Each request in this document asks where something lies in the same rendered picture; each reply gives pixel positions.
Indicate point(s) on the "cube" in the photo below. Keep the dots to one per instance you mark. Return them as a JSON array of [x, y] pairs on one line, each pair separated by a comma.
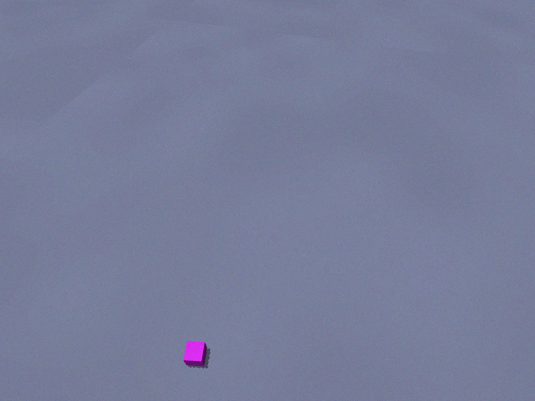
[[195, 354]]

